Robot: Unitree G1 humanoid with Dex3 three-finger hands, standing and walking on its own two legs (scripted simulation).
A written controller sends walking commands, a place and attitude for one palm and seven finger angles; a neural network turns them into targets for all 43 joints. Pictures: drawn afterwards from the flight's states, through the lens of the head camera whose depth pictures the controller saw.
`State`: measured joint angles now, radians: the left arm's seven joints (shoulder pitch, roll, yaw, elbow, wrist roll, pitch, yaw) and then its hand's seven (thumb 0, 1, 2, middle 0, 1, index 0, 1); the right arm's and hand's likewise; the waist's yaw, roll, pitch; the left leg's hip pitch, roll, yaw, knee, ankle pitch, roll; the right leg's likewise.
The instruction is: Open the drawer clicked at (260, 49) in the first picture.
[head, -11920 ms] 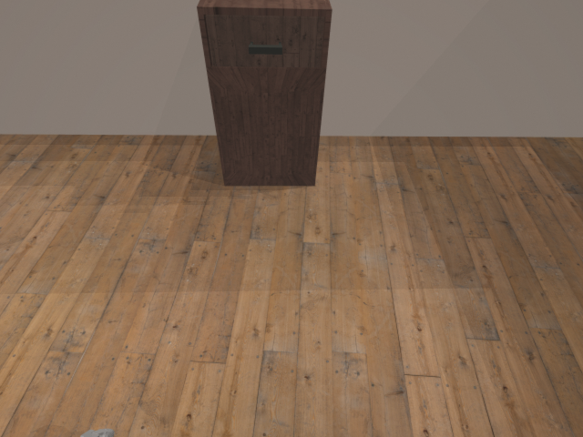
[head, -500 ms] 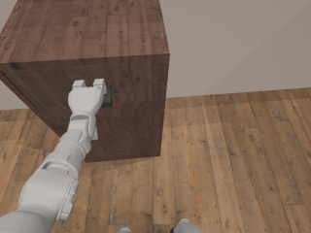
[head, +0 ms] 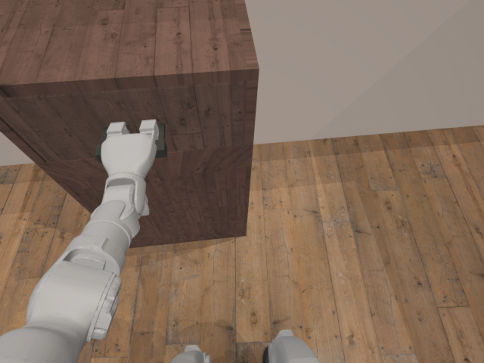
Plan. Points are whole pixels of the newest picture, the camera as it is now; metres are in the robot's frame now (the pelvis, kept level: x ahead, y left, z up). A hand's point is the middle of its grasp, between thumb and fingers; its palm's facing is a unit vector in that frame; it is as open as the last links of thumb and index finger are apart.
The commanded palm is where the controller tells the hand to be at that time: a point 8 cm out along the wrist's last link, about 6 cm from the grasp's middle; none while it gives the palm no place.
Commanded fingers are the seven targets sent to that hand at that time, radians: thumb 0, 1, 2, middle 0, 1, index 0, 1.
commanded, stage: lower the fingers behind the handle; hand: left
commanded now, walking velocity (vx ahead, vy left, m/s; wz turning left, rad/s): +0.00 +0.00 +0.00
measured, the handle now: (133, 141) +0.51 +0.18 +0.00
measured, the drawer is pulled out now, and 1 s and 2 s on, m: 0.00 0.00 0.09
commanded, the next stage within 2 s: close the thumb around the handle in 0.32 s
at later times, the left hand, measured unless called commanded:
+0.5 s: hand (136, 169) +0.46 +0.18 -0.02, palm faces -0.04 -0.02 -1.00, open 13.8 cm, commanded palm +0.44 +0.18 +0.03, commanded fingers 0.00 -0.22 0.42 -0.32 -1.23 -0.32 -1.23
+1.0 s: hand (136, 169) +0.46 +0.18 -0.02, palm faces -0.03 -0.03 -1.00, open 6.1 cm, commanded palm +0.44 +0.17 +0.03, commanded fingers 0.00 0.90 0.90 -0.40 -1.35 -0.40 -1.35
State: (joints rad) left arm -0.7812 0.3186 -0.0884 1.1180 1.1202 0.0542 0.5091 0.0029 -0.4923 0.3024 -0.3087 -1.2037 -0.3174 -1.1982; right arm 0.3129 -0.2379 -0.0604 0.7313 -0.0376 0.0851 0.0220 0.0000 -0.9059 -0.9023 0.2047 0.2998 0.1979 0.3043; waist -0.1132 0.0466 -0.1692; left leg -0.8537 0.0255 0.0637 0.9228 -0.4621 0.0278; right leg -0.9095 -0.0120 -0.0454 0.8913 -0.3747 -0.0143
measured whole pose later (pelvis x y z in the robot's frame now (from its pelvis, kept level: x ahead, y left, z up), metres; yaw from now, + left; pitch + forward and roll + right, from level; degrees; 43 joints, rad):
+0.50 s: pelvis -0.01 +0.00 +0.00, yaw +0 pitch +23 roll -1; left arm -0.80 0.34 -0.10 1.12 1.11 0.04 0.50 0.00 -0.48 0.31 -0.30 -1.21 -0.32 -1.20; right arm 0.33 -0.25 -0.05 0.73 -0.03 0.07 0.01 0.00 -0.91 -0.90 0.20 0.30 0.20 0.30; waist -0.12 0.05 -0.17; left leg -0.88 0.02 0.06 0.94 -0.46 0.03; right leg -0.93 -0.02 -0.05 0.90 -0.37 -0.01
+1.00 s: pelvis +0.00 +0.01 +0.00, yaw +0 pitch +22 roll -1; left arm -0.76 0.31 -0.09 1.09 1.11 0.05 0.50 0.00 0.62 0.78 -0.35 -1.32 -0.40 -1.32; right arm 0.32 -0.24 -0.06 0.73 -0.04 0.09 0.03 0.00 -0.91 -0.90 0.20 0.30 0.20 0.30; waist -0.10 0.05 -0.17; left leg -0.84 0.02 0.07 0.92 -0.47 0.03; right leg -0.90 -0.01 -0.04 0.88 -0.38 -0.01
